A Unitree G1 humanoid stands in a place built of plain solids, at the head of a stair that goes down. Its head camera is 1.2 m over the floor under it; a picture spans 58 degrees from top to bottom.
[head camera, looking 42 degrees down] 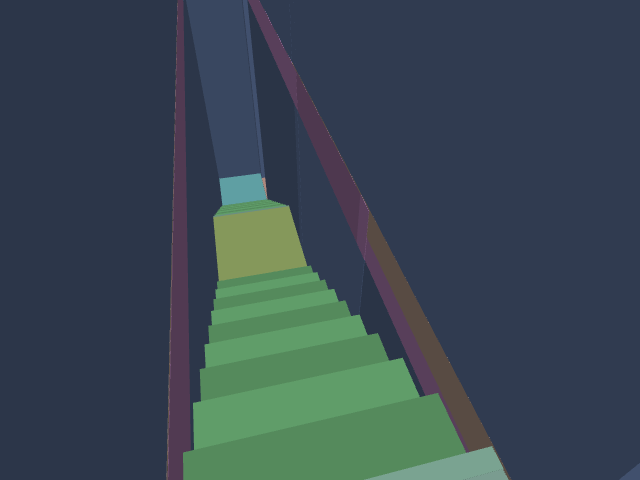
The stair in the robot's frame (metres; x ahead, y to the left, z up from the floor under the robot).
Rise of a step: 0.18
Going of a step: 0.26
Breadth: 0.85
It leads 13 degrees to the left of straight ahead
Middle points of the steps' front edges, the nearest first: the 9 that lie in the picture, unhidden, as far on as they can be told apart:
0.65 0.01 -0.18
0.91 0.07 -0.36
1.16 0.13 -0.54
1.42 0.19 -0.72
1.67 0.25 -0.90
1.93 0.31 -1.08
2.18 0.37 -1.26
2.44 0.44 -1.45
2.69 0.50 -1.63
